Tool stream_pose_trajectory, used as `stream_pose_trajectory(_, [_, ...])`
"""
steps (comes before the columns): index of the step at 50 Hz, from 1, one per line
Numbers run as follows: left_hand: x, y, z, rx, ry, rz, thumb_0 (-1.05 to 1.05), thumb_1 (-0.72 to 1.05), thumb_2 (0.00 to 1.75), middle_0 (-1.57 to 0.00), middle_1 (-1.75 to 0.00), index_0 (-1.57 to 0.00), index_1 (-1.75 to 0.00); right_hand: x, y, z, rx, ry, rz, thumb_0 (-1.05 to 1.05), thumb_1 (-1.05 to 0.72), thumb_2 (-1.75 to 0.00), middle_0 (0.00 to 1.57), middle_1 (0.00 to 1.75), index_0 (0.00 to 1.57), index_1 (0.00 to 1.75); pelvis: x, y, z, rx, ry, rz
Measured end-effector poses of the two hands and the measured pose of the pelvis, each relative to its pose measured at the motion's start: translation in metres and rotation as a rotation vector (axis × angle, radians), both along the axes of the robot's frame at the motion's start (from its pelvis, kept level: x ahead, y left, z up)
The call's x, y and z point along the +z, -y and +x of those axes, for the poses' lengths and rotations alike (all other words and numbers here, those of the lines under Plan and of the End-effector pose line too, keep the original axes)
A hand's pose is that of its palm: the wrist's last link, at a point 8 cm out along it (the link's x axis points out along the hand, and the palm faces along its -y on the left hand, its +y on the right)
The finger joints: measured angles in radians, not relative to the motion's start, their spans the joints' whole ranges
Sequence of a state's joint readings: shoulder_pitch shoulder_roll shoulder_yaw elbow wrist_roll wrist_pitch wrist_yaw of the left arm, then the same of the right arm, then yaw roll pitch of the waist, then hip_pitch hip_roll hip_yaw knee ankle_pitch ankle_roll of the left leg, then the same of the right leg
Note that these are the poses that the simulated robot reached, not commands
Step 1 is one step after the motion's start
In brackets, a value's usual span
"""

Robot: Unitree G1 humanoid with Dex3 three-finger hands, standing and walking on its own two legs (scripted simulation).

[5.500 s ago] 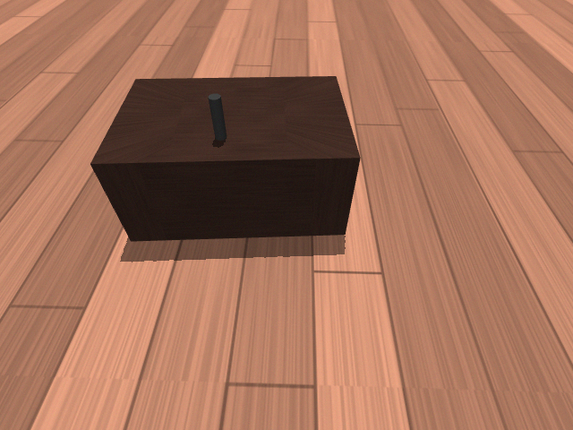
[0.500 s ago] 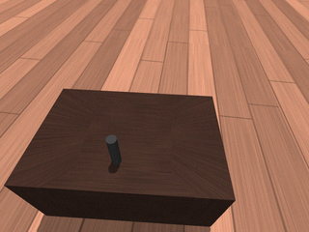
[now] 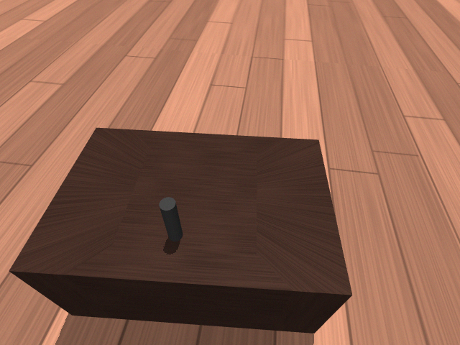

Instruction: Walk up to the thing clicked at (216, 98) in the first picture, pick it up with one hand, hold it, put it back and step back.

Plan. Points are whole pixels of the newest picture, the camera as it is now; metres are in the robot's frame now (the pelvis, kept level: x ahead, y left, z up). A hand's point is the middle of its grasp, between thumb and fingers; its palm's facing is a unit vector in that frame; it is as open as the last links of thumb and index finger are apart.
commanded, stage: stand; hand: left
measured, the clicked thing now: (171, 220) +0.52 +0.19 -0.25
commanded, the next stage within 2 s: go down in 1.90 s
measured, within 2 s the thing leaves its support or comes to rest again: neither
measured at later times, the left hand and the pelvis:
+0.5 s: hand out of the picture +0.06 +0.25 -0.16, palm faces -0.03 -0.94 -0.33, open 7.4 cm; pelvis +0.00 +0.00 +0.00, yaw +0 degrees
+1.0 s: hand out of the picture +0.07 +0.25 -0.16, palm faces -0.04 -0.94 -0.33, open 7.4 cm; pelvis +0.00 +0.00 +0.00, yaw +0 degrees
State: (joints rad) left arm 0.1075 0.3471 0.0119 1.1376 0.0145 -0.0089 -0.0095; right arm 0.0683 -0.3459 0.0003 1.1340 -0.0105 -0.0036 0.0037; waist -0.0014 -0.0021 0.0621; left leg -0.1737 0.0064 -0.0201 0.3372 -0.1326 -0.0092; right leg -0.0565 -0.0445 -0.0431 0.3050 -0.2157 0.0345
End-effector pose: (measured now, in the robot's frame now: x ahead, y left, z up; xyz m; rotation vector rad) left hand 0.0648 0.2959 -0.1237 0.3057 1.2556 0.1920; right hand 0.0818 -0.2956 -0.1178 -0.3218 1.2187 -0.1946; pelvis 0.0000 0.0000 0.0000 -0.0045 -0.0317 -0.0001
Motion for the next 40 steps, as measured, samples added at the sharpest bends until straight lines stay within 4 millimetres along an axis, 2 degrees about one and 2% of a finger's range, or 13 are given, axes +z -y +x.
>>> stream_pose_trajectory(25, [0.000,0.001,-0.005,-0.011,-0.001,0.002,0.01,0.90,0.90,-0.21,-0.30,-0.21,-0.30,-0.001,0.005,-0.019,-0.016,-0.031,-0.003,0.00,-0.90,-0.90,0.21,0.30,0.20,0.30,0.000,0.002,-0.002,-0.002,0.003,-0.001])
stream_pose_trajectory(40, [0.001,0.001,-0.001,-0.017,0.007,0.004,0.01,0.90,0.90,-0.21,-0.30,-0.21,-0.30,-0.001,0.004,-0.016,-0.013,-0.020,-0.002,0.00,-0.90,-0.90,0.21,0.30,0.20,0.30,0.000,0.002,-0.001,-0.005,0.004,0.001])
